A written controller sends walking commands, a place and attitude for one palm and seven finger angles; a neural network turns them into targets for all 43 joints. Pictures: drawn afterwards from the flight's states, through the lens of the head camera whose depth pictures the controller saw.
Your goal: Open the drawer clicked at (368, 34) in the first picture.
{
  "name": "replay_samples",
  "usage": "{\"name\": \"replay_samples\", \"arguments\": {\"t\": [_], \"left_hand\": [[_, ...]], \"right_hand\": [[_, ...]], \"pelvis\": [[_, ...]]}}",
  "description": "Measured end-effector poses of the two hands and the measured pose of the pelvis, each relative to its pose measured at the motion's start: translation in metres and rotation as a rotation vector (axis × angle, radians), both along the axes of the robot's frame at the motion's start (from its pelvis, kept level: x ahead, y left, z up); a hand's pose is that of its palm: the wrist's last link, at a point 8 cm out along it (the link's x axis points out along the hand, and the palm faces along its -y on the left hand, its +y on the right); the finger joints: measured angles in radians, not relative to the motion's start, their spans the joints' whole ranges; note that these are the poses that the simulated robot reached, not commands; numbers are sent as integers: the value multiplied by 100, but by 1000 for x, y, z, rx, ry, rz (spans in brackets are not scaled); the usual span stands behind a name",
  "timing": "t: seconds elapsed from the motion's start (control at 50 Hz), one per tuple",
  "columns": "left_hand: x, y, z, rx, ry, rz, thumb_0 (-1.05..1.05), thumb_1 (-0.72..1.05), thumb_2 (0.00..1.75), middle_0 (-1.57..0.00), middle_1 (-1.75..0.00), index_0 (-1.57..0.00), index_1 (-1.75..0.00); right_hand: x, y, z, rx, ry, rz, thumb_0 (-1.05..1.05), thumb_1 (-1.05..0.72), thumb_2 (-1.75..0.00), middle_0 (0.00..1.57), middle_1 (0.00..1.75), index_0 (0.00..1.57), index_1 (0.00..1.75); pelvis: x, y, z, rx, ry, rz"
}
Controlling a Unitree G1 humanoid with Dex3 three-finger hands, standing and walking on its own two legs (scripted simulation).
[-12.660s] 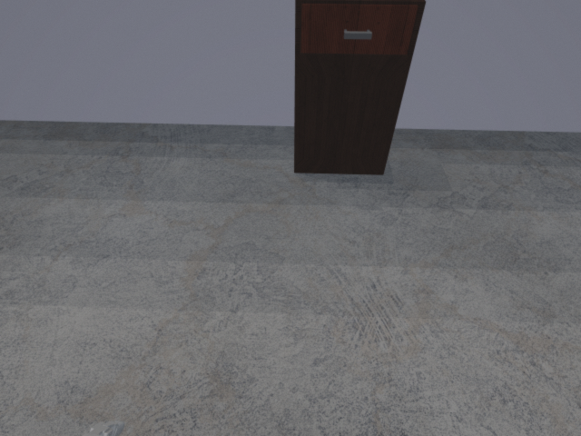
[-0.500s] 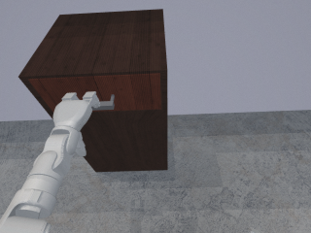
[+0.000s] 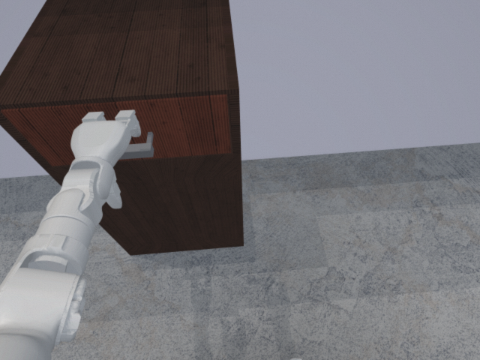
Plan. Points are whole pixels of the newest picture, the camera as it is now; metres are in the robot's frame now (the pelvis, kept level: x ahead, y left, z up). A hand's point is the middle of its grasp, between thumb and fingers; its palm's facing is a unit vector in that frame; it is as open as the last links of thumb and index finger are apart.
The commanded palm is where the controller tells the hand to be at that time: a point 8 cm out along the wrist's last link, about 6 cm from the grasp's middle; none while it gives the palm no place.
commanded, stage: move the hooked fingers above the handle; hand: left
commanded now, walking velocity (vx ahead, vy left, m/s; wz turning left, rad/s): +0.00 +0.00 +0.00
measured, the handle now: (128, 144) +0.54 +0.25 -0.02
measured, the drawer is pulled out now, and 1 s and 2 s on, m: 0.00 0.00 0.00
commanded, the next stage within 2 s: none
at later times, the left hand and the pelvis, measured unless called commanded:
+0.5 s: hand (122, 145) +0.50 +0.23 +0.04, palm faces -0.06 -0.01 -1.00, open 13.8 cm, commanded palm +0.47 +0.25 +0.09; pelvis +0.00 +0.01 -0.01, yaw -1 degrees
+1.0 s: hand (119, 143) +0.50 +0.24 +0.04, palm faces -0.02 -0.03 -1.00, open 13.8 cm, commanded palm +0.47 +0.25 +0.10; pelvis +0.01 +0.01 -0.01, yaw -1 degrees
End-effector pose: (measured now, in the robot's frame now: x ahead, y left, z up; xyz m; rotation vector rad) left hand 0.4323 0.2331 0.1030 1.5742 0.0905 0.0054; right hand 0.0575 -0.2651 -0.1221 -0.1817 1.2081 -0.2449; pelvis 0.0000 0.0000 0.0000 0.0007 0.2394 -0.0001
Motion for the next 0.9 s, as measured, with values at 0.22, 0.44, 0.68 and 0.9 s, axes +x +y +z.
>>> {"name": "replay_samples", "arguments": {"t": [0.22, 0.44, 0.68, 0.9], "left_hand": [[23, 7, -6, 2, 1, 22, 0, -49, 30, -31, -120, -32, -120], [45, 0, -12, -17, 12, 2, 0, -48, 30, -31, -120, -32, -120], [36, 14, -14, 2, 9, 34, 0, -48, 30, -32, -121, -32, -120], [39, 4, -9, -20, -15, -16, 0, -49, 30, -32, -120, -32, -120]], "right_hand": [[-50, -11, -1, -33, 133, -60, 1, -91, -89, 20, 30, 20, 30], [-71, -8, 0, -48, 180, -93, 1, -91, -89, 20, 30, 20, 30], [-57, 7, -6, -8, 156, -74, 1, -91, -89, 20, 30, 20, 30], [-35, 6, -3, -26, 116, -38, 0, -91, -89, 20, 30, 20, 30]], "pelvis": [[0, 0, -5, -7, 50, -1], [0, 5, -9, -14, 89, -11], [3, 11, -9, -18, 86, -11], [4, 11, -8, -22, 79, 7]]}}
